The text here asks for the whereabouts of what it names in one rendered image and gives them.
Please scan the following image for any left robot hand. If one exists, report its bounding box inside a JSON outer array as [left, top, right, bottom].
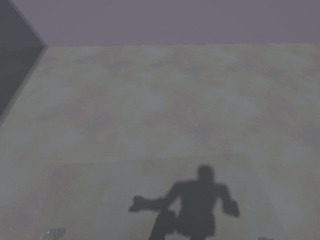
[[39, 227, 67, 240]]

